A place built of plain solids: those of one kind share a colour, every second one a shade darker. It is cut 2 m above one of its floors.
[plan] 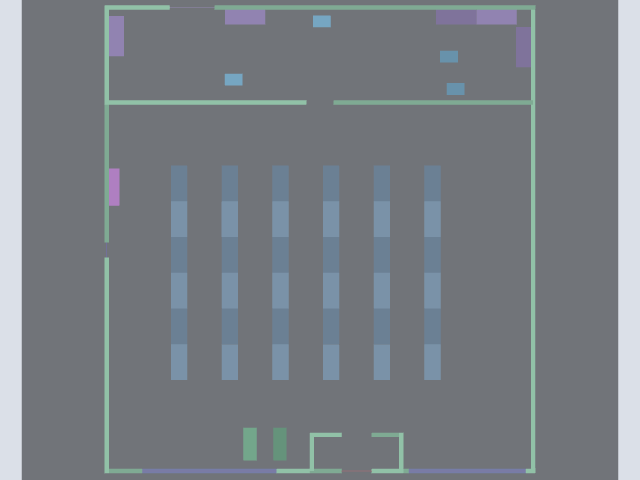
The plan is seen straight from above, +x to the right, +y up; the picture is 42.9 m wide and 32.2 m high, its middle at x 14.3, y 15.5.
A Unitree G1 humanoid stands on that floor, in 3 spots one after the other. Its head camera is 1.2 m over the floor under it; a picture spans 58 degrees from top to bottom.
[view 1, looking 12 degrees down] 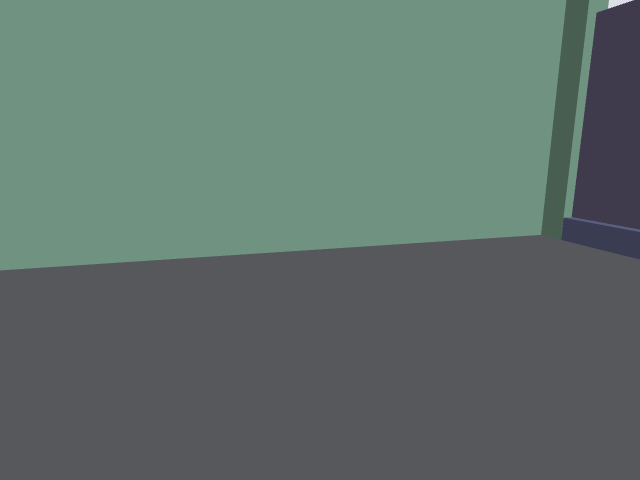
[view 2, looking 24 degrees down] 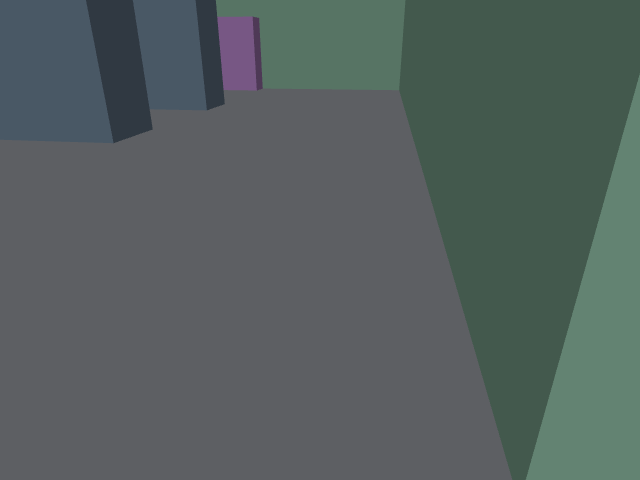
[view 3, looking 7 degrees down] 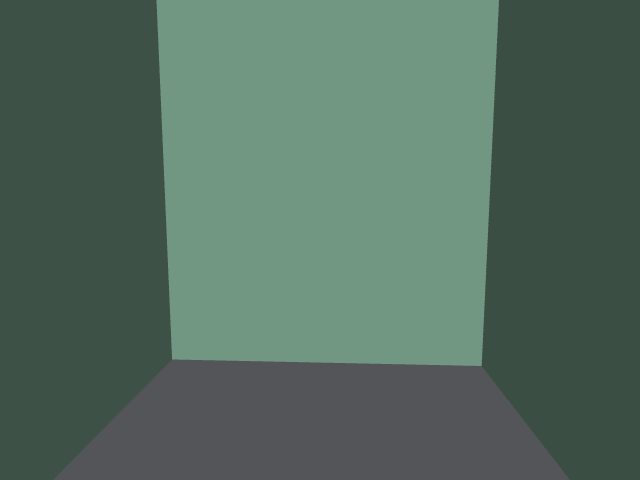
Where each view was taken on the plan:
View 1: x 23.55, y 4.80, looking -16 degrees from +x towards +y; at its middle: wall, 5.21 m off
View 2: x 14.30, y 24.12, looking -172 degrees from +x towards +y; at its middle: ground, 2.95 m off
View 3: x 16.75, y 1.09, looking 3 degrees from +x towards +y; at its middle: wall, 2.87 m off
